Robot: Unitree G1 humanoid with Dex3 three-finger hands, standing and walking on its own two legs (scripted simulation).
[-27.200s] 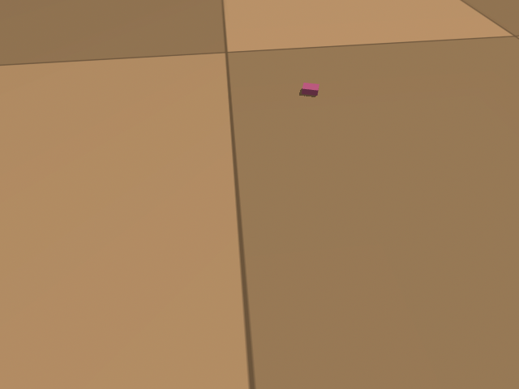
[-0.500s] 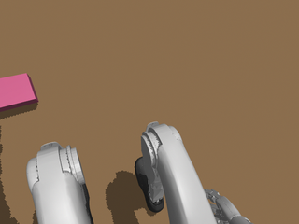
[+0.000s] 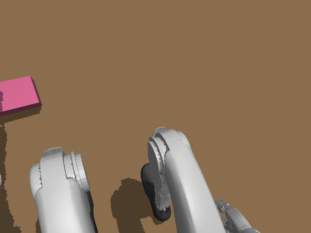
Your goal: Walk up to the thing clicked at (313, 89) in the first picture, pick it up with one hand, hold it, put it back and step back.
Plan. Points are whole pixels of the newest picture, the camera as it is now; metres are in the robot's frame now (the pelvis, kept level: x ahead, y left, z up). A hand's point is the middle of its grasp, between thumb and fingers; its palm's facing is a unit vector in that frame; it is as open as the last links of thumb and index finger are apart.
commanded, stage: approach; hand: left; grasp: from above
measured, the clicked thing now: (15, 96) +0.49 +0.32 -0.30
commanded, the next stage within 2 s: close in in 0.50 s
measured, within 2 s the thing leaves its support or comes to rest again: neither
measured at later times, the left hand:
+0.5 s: hand out of the picture +0.49 +0.31 -0.18, palm faces -0.47 -0.12 -0.87, open 13.6 cm
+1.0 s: hand (4, 91) +0.48 +0.31 -0.21, palm faces -0.44 -0.12 -0.89, open 13.7 cm
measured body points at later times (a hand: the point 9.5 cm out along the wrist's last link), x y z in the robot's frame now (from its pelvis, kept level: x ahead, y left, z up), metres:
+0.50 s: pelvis +0.00 +0.00 +0.00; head +0.26 +0.07 +0.36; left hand +0.51 +0.32 -0.13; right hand +0.02 -0.26 -0.09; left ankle +0.08 +0.13 -0.29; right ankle +0.10 -0.12 -0.29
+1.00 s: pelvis +0.00 +0.00 +0.00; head +0.26 +0.11 +0.35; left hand +0.50 +0.32 -0.16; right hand +0.07 -0.26 -0.08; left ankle +0.08 +0.13 -0.29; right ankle +0.10 -0.12 -0.29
